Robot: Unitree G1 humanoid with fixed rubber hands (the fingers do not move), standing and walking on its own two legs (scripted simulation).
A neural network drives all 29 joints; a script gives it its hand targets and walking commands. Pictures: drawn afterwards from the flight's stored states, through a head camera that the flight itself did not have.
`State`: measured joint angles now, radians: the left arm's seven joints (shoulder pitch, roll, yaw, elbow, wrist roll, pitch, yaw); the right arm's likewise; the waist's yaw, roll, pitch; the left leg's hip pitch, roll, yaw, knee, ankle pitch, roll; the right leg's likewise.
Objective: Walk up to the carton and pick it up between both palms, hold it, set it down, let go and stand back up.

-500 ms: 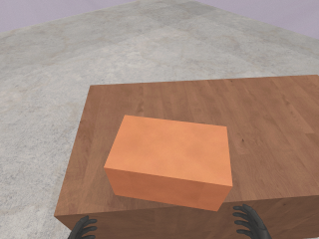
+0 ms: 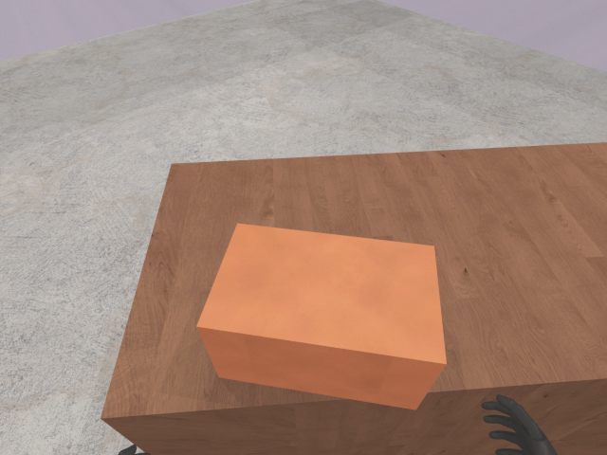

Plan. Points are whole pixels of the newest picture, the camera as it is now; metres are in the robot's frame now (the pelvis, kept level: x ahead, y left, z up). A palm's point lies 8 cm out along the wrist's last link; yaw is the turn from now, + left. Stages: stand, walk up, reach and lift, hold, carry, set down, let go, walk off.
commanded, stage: stand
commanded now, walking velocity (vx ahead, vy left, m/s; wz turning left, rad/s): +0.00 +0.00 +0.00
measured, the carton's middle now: (323, 313) +0.35 +0.00 -0.03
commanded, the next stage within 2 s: none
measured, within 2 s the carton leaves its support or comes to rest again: neither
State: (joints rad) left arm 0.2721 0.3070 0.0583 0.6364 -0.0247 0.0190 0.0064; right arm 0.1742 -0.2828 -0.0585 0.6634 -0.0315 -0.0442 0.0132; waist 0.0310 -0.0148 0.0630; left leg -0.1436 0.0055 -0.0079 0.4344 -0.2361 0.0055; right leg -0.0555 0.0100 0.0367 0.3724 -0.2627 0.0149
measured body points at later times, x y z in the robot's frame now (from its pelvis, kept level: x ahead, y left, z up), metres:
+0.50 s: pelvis +0.00 +0.00 +0.00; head +0.00 +0.01 +0.45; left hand +0.09 +0.29 -0.11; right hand +0.17 -0.27 -0.07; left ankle +0.00 +0.12 -0.74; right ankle -0.03 -0.13 -0.74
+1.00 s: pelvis +0.00 +0.00 +0.00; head -0.01 +0.01 +0.45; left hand +0.08 +0.29 -0.11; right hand +0.17 -0.27 -0.08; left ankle +0.00 +0.12 -0.74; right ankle -0.03 -0.13 -0.74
